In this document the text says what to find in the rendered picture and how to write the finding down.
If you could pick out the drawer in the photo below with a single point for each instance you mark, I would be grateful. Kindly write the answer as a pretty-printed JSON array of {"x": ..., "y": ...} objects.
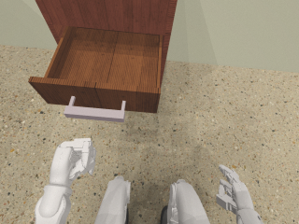
[{"x": 102, "y": 68}]

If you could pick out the right robot shin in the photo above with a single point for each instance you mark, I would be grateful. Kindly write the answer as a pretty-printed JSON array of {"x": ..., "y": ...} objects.
[{"x": 172, "y": 213}]

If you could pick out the left robot thigh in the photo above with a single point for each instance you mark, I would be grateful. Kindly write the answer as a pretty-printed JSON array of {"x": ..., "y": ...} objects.
[{"x": 112, "y": 208}]

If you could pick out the handle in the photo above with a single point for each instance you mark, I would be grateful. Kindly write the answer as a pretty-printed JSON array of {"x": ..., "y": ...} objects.
[{"x": 80, "y": 112}]

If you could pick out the left robot hand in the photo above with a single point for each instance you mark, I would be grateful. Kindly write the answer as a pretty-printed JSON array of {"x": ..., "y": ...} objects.
[{"x": 79, "y": 152}]

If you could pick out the left robot forearm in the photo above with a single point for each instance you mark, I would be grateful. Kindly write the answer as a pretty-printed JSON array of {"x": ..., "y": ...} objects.
[{"x": 54, "y": 206}]

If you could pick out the cabinet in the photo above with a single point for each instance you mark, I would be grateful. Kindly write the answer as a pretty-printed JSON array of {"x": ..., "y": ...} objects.
[{"x": 153, "y": 17}]

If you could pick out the right robot forearm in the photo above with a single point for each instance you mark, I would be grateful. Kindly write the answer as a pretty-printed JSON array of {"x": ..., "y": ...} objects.
[{"x": 248, "y": 216}]

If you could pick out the right robot hand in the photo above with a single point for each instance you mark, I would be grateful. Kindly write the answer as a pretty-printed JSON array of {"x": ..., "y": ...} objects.
[{"x": 237, "y": 196}]

